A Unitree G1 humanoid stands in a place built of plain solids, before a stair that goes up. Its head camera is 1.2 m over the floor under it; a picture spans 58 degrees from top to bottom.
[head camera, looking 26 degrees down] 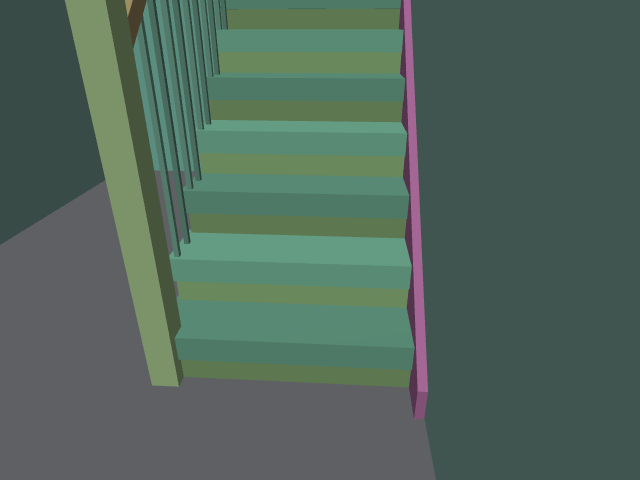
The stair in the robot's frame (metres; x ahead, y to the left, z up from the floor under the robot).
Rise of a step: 0.20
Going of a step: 0.23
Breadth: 0.94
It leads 4 degrees to the right of straight ahead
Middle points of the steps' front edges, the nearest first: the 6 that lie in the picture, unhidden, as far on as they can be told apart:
1.22 0.10 0.20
1.45 0.13 0.40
1.67 0.11 0.60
1.89 0.10 0.80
2.12 0.08 1.00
2.34 0.07 1.20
